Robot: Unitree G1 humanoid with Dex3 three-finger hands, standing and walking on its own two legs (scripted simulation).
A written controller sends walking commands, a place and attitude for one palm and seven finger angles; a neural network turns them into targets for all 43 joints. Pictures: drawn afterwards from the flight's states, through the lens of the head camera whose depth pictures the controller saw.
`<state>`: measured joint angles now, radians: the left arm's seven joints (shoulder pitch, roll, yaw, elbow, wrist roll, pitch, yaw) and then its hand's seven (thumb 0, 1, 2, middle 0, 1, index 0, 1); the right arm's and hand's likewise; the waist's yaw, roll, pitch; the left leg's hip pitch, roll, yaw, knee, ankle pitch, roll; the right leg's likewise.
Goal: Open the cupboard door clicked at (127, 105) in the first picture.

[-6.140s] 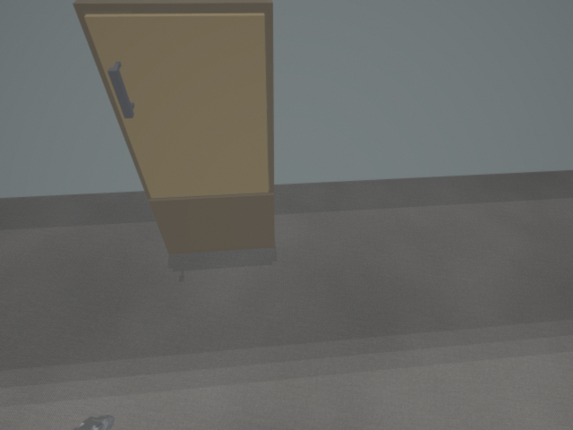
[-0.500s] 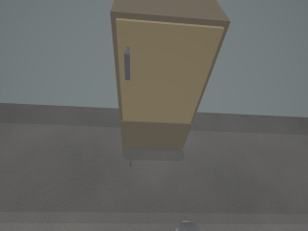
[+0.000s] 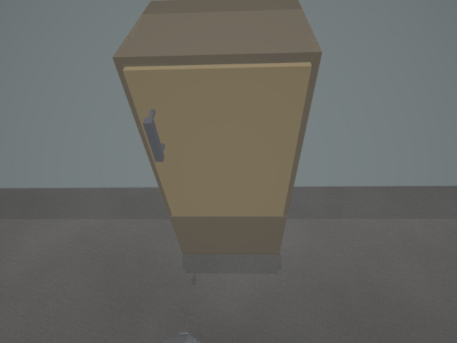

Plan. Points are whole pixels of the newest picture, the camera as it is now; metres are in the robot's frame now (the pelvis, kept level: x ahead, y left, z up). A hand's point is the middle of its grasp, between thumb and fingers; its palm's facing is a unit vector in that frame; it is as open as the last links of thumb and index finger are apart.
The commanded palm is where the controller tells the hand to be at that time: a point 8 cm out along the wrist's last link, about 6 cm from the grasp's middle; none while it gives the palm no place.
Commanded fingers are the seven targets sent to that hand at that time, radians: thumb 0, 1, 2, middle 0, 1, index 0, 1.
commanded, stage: come to a stop and stand still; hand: left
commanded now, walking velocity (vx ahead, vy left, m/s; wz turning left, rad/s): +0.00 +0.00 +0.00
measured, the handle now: (156, 136) +0.60 +0.21 +0.01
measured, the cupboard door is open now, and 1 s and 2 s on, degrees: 0 0 0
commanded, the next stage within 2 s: look again from close up in 1.36 s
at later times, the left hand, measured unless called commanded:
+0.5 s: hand out of the picture +0.07 +0.18 -0.18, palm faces +0.05 -0.96 -0.28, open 7.4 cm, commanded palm none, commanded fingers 0.00 0.90 0.90 -0.20 -0.30 -0.20 -0.30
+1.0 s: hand out of the picture +0.02 +0.18 -0.18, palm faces +0.09 -0.97 -0.21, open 7.3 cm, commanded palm none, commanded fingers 0.00 0.90 0.90 -0.20 -0.30 -0.20 -0.30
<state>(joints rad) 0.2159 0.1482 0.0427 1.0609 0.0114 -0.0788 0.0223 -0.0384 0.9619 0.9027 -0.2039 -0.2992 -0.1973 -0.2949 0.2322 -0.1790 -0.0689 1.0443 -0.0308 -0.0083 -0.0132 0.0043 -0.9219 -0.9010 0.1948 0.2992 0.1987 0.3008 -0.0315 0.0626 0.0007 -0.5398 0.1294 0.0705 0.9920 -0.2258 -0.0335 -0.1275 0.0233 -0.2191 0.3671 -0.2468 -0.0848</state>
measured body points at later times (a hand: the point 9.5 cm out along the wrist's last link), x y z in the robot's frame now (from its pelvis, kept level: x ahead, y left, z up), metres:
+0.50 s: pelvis +0.03 -0.02 -0.02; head +0.07 -0.04 +0.43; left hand +0.07 +0.23 -0.16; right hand +0.12 -0.26 -0.18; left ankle +0.11 +0.13 -0.74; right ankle +0.03 -0.14 -0.74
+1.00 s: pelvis +0.01 -0.01 -0.01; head +0.03 +0.00 +0.44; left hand +0.02 +0.23 -0.17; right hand +0.04 -0.25 -0.16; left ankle -0.04 +0.11 -0.74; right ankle +0.04 -0.15 -0.74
